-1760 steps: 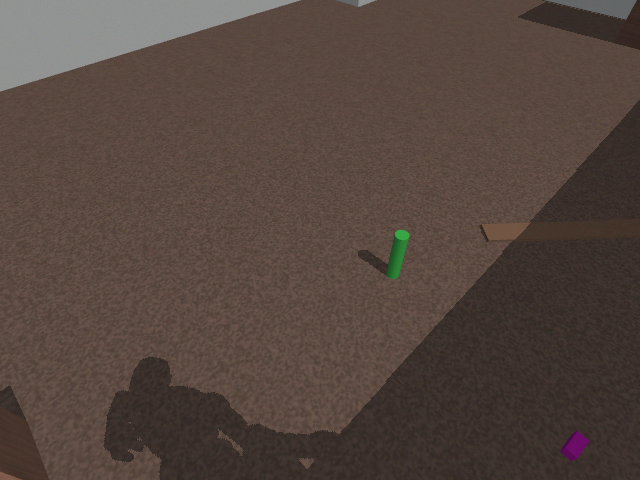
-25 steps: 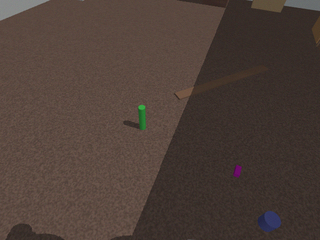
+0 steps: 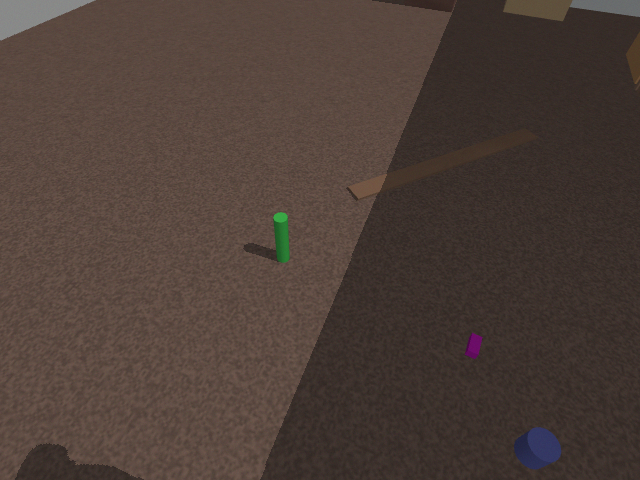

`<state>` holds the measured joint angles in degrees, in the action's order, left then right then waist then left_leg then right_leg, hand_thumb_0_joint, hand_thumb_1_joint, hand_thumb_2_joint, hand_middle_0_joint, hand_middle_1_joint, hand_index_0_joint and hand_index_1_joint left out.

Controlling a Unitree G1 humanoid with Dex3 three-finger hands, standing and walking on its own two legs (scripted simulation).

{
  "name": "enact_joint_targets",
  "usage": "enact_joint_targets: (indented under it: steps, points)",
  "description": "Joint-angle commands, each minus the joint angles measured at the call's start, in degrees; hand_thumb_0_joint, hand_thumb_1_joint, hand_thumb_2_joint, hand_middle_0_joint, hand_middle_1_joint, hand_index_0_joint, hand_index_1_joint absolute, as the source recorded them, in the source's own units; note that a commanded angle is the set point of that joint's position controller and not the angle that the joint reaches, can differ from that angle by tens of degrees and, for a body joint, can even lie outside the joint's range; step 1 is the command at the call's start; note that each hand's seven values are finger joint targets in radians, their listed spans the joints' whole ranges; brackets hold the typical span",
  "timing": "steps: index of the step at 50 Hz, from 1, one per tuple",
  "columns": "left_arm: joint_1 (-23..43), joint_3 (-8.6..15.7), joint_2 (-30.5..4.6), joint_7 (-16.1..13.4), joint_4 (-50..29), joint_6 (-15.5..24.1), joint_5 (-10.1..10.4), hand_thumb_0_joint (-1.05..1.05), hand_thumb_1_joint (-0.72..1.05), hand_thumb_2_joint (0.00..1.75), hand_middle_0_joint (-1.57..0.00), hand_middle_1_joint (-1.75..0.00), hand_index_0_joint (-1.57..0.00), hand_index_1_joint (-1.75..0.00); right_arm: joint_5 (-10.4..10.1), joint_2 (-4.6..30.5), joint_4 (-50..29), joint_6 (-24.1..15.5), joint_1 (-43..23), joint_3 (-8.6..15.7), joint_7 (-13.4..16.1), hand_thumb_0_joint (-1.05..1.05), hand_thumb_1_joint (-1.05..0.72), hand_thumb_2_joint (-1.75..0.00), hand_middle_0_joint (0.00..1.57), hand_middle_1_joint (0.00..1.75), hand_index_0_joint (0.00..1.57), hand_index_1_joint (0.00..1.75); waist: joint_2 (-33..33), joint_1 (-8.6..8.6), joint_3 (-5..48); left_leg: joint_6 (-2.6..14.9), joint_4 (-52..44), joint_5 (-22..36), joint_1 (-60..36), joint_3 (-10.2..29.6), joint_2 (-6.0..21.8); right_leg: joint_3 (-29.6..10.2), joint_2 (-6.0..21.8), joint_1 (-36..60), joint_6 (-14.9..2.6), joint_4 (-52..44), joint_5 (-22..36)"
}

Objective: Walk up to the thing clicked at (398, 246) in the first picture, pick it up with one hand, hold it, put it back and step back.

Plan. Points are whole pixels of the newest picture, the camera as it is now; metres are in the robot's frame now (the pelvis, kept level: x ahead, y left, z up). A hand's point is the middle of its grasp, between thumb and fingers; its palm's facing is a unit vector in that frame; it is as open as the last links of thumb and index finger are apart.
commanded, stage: step back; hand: left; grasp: from the side
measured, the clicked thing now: (281, 238) +1.05 +0.18 -0.65
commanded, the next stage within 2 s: stand in 0.30 s
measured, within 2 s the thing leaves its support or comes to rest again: neither
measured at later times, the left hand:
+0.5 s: hand out of the picture +0.12 +0.23 -0.13, palm faces -0.01 -0.94 -0.35, open 7.4 cm
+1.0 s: hand out of the picture +0.05 +0.23 -0.14, palm faces -0.01 -0.94 -0.35, open 7.4 cm
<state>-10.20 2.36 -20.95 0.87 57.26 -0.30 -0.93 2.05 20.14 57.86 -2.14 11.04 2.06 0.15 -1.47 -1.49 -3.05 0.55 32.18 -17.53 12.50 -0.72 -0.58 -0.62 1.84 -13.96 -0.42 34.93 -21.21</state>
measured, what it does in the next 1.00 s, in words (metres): stands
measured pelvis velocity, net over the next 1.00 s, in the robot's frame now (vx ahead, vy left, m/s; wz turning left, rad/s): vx -0.01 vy -0.02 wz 0.01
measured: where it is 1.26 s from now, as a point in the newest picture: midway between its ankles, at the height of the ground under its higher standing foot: outside the picture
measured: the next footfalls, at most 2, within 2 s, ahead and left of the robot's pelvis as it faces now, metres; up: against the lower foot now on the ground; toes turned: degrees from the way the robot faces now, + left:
none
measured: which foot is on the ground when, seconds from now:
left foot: down 0.00-1.00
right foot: down 0.00-1.00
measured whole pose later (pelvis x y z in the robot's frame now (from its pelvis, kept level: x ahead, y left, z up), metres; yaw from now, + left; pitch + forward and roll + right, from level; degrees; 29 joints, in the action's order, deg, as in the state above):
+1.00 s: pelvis -0.01 -0.02 +0.02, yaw +0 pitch -2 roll +0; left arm -6.4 0.3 -19.7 0.8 66.5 0.7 -0.7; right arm 0.9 20.2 66.2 -0.9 7.8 -0.1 -0.5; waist 1.1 -0.3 -3.0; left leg -1.8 18.2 -9.2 6.8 0.5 1.8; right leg 1.0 -0.3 -7.4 -0.7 19.1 -9.4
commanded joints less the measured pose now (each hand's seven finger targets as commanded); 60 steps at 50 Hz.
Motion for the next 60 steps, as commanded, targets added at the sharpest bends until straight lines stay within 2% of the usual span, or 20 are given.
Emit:
enact_joint_targets:
  steps: [1,2,3,4,8,14,15,17,23,30,34,35,36,37,38,41,44,48,54,60]
  points:
    - [2.2,2.2,-11.5,-0.9,-2.9,2.8,0.4,0.00,0.90,0.90,-0.20,-0.30,-0.20,-0.30,-0.7,13.1,-4.5,-1.1,-7.0,2.6,0.8,0.00,-0.90,-0.90,0.20,0.30,0.20,0.30,6.4,-0.68,5.1,3.02,-5.7,26.3,-2.2,6.2,9.1,-3.4,2.7,5.6,-1.98,-8.1,19.7]
    - [1.6,2.4,-12.2,-1.1,-2.7,3.0,0.6,0.00,0.90,0.90,-0.20,-0.30,-0.20,-0.30,-1.1,12.3,-4.2,-1.0,-5.5,2.5,1.0,0.00,-0.90,-0.90,0.20,0.30,0.20,0.30,6.3,-0.06,6.8,1.62,-3.1,29.1,-2.0,4.0,7.0,-4.0,3.6,7.6,-2.58,-7.3,26.9]
    - [1.9,2.4,-12.7,-1.2,-2.3,3.1,0.9,0.00,0.90,0.90,-0.20,-0.30,-0.20,-0.30,-1.4,11.8,-3.5,-0.9,-4.6,2.3,1.0,0.00,-0.90,-0.90,0.20,0.30,0.20,0.30,5.8,0.43,6.9,0.84,-3.4,25.8,-1.1,3.7,6.2,-5.0,4.3,8.2,-2.95,-6.6,27.6]
    - [3.4,2.4,-13.2,-1.2,-2.3,2.9,0.7,0.00,0.90,0.90,-0.20,-0.30,-0.20,-0.30,-1.4,11.5,-3.2,-0.7,-4.3,2.4,1.0,0.00,-0.90,-0.90,0.20,0.30,0.20,0.30,4.7,1.04,5.8,0.78,-4.5,21.5,-0.6,3.7,5.8,-5.4,4.8,7.8,-3.36,-6.4,26.3]
    - [5.5,1.7,-12.0,-1.5,-2.1,2.5,0.5,0.00,0.90,0.90,-0.20,-0.30,-0.20,-0.30,-1.2,11.9,-2.3,-0.4,-6.2,2.4,1.0,0.00,-0.90,-0.90,0.20,0.30,0.20,0.30,2.8,0.76,5.9,2.10,-6.5,21.9,-2.5,5.2,7.7,-3.9,3.9,7.0,-2.72,-7.1,24.1]
    - [7.3,1.7,-12.0,-1.4,-0.9,2.5,0.4,0.00,0.90,0.90,-0.20,-0.30,-0.20,-0.30,-1.0,10.9,-0.9,-0.2,-7.8,2.1,0.9,0.00,-0.90,-0.90,0.20,0.30,0.20,0.30,-0.3,0.93,5.9,1.60,-8.1,18.3,-3.0,4.1,7.0,-5.3,4.8,7.7,-2.63,-9.6,23.6]
    - [7.7,0.6,-10.3,-1.3,0.2,2.4,1.1,0.00,0.90,0.90,-0.20,-0.30,-0.20,-0.30,-1.8,11.4,-0.6,-0.4,-8.3,1.4,0.6,0.00,-0.90,-0.90,0.20,0.30,0.20,0.30,1.3,1.35,5.4,1.60,-10.7,21.6,-5.5,6.0,7.8,-5.2,5.0,6.8,-1.83,-11.6,26.2]
    - [8.4,0.5,-10.4,-1.4,0.5,2.4,1.1,0.00,0.90,0.90,-0.20,-0.30,-0.20,-0.30,-1.9,11.9,0.1,-0.5,-8.4,1.5,0.5,0.00,-0.90,-0.90,0.20,0.30,0.20,0.30,1.4,1.43,6.5,1.31,-10.9,26.1,-6.8,5.9,8.2,-4.7,5.0,8.9,-1.12,-12.1,28.9]
    - [9.2,0.3,-11.0,-1.4,2.5,2.5,0.8,0.00,0.90,0.90,-0.20,-0.30,-0.20,-0.30,-1.8,11.2,1.7,-0.4,-9.4,0.9,0.4,0.00,-0.90,-0.90,0.20,0.30,0.20,0.30,0.6,1.53,7.5,0.53,-13.0,25.6,-10.3,5.1,8.3,-4.3,5.6,10.4,-0.95,-15.2,29.7]
    - [10.2,0.3,-11.4,-1.3,4.1,2.5,0.7,0.00,0.90,0.90,-0.20,-0.30,-0.20,-0.30,-1.7,11.2,3.2,-0.1,-9.8,0.4,0.2,0.00,-0.90,-0.90,0.20,0.30,0.20,0.30,1.2,1.63,4.8,-0.08,-16.7,15.3,-7.8,5.1,8.0,-4.8,5.5,9.6,-0.73,-18.8,20.2]
    - [9.3,0.1,-11.3,-1.1,5.0,2.4,0.6,0.00,0.90,0.90,-0.20,-0.30,-0.20,-0.30,-1.6,11.3,4.0,0.1,-9.8,0.3,0.0,0.00,-0.90,-0.90,0.20,0.30,0.20,0.30,2.1,1.36,1.9,-0.30,-17.8,7.3,-6.5,5.3,7.4,-5.2,5.1,5.8,-0.42,-21.7,10.8]
    - [10.0,0.2,-11.8,-1.1,4.9,2.4,0.4,0.00,0.90,0.90,-0.20,-0.30,-0.20,-0.30,-1.4,11.2,4.1,0.1,-8.8,0.3,-0.1,0.00,-0.90,-0.90,0.20,0.30,0.20,0.30,1.4,1.83,2.1,-0.18,-18.3,5.7,-5.1,5.5,7.5,-5.2,5.1,6.5,-0.57,-21.4,9.0]
    - [9.7,0.2,-11.7,-1.1,4.9,2.3,0.4,0.00,0.90,0.90,-0.20,-0.30,-0.20,-0.30,-1.4,11.3,4.2,0.1,-9.1,0.4,-0.1,0.00,-0.90,-0.90,0.20,0.30,0.20,0.30,1.1,1.34,1.8,-0.07,-18.0,5.4,-5.4,5.4,7.4,-5.6,5.2,5.4,-0.66,-21.9,7.3]
    - [9.9,0.2,-11.8,-1.0,5.0,2.3,0.4,0.00,0.90,0.90,-0.20,-0.30,-0.20,-0.30,-1.3,11.5,4.3,0.1,-8.1,0.4,-0.1,0.00,-0.90,-0.90,0.20,0.30,0.20,0.30,1.3,1.93,2.2,0.08,-18.2,4.7,-4.8,5.6,7.6,-5.5,5.1,6.1,-0.68,-21.5,7.5]
    - [9.8,0.2,-11.7,-1.0,4.9,2.3,0.4,0.00,0.90,0.90,-0.20,-0.30,-0.20,-0.30,-1.3,11.4,4.3,0.1,-8.5,0.4,-0.2,0.00,-0.90,-0.90,0.20,0.30,0.20,0.30,1.0,1.40,2.6,0.05,-18.0,5.7,-5.2,5.6,7.7,-5.6,5.2,6.0,-0.85,-21.4,7.9]
    - [8.8,0.2,-11.7,-1.0,5.4,2.6,0.5,0.00,0.90,0.90,-0.20,-0.30,-0.20,-0.30,-1.2,11.2,4.4,-0.2,-8.1,0.2,-0.1,0.00,-0.90,-0.90,0.20,0.30,0.20,0.30,1.3,1.50,3.8,0.16,-18.0,9.0,-5.4,5.9,8.2,-5.5,5.5,7.9,-0.86,-20.4,13.9]
    - [8.6,0.2,-11.7,-0.9,5.4,2.4,0.6,0.00,0.90,0.90,-0.20,-0.30,-0.20,-0.30,-1.3,11.3,4.6,-0.1,-7.5,0.1,-0.1,0.00,-0.90,-0.90,0.20,0.30,0.20,0.30,0.8,1.34,3.1,0.04,-18.1,6.8,-5.2,5.9,7.8,-5.5,5.2,6.4,-0.86,-21.0,9.8]
    - [7.5,0.0,-11.5,-0.8,5.6,2.2,0.5,0.00,0.90,0.90,-0.20,-0.30,-0.20,-0.30,-1.3,11.6,4.6,0.1,-6.9,0.1,-0.1,0.00,-0.90,-0.90,0.20,0.30,0.20,0.30,0.9,1.23,2.4,0.24,-17.6,5.4,-4.9,6.1,7.7,-5.6,5.2,5.0,-0.80,-21.5,7.5]
    - [7.3,-0.1,-11.5,-1.0,5.3,2.5,0.6,0.00,0.90,0.90,-0.20,-0.30,-0.20,-0.30,-1.3,11.9,4.6,0.1,-6.0,0.0,0.0,0.00,-0.90,-0.90,0.20,0.30,0.20,0.30,1.2,1.47,3.8,0.33,-16.9,9.2,-4.8,6.1,8.1,-5.4,5.4,6.9,-0.92,-20.3,13.5]
    - [6.5,-0.4,-11.3,-1.0,5.4,2.5,0.8,0.00,0.90,0.90,-0.20,-0.30,-0.20,-0.30,-1.5,11.6,4.7,0.1,-5.3,-0.6,0.1,0.00,-0.90,-0.90,0.20,0.30,0.20,0.30,1.6,1.46,3.5,0.21,-17.0,10.7,-5.0,6.0,8.0,-5.2,5.3,6.9,-0.90,-20.0,15.4]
